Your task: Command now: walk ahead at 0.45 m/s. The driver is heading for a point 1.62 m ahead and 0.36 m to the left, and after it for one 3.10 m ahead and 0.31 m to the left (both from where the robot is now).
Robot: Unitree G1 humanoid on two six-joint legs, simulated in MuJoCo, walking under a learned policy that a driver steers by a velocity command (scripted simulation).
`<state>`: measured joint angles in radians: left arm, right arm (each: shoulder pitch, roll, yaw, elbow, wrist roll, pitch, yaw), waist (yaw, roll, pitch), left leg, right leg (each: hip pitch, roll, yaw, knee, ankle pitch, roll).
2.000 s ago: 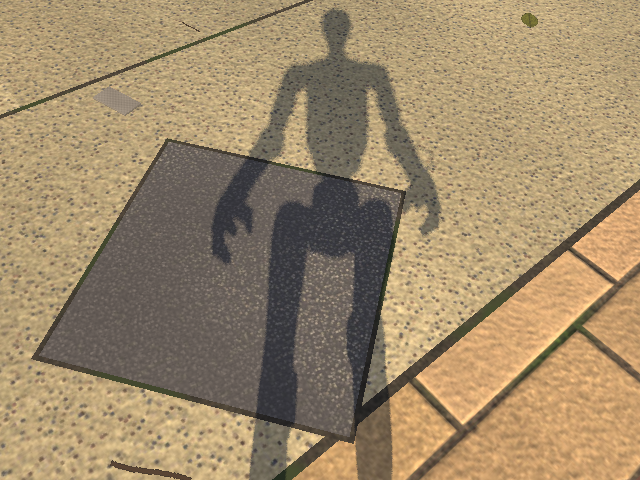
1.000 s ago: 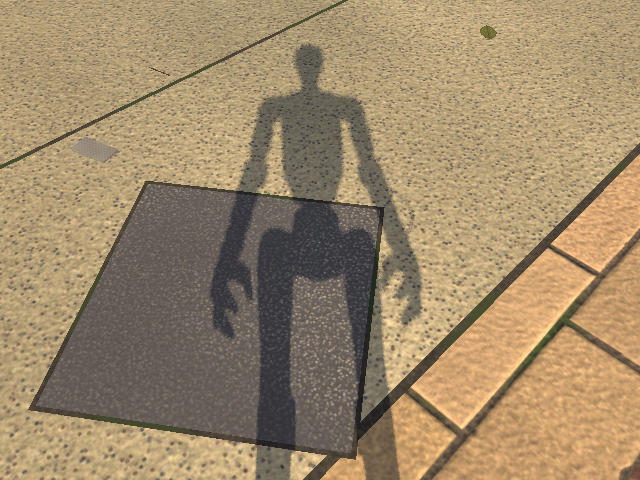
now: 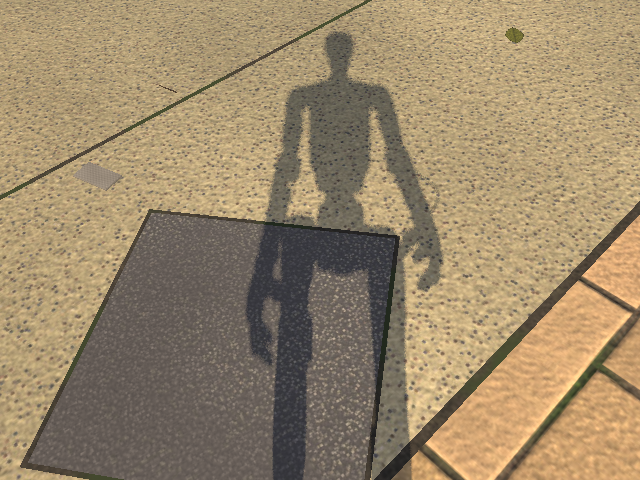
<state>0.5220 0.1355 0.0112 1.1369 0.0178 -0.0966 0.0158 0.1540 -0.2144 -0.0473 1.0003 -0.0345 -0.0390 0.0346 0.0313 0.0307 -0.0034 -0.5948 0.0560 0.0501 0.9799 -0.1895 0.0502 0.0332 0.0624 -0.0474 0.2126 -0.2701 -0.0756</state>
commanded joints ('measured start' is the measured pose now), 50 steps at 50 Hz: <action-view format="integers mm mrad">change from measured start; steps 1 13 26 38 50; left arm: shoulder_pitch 68 8 -430 -38 -139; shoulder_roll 102 134 81 247 142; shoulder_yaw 7 33 31 91 53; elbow -16 -83 -240 -159 -127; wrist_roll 0 -8 9 40 2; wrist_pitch -12 1 53 6 -29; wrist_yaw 5 -9 -46 -4 -7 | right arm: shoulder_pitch -153 198 321 333 115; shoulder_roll -8 -190 -58 -72 -16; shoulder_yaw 10 -60 6 10 -14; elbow -97 -15 47 35 -63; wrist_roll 6 24 25 26 5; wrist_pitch -3 -20 -73 -63 13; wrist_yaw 1 -26 -38 -55 -7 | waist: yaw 4 -101 -48 146 -54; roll -114 56 16 -43 -72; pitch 147 -133 114 -197 92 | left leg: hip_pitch -140 775 483 431 -50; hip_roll -19 323 94 70 44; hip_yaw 56 -686 -99 6 -80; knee -135 -749 -854 -31 97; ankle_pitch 54 -313 393 502 62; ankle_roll -16 295 127 77 11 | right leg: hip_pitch -19 -668 -678 99 -174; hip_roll -230 -52 -154 -239 -276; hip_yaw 136 114 -13 175 53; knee -73 1212 606 236 -98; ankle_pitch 488 -139 251 93 331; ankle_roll -98 -31 46 -147 -82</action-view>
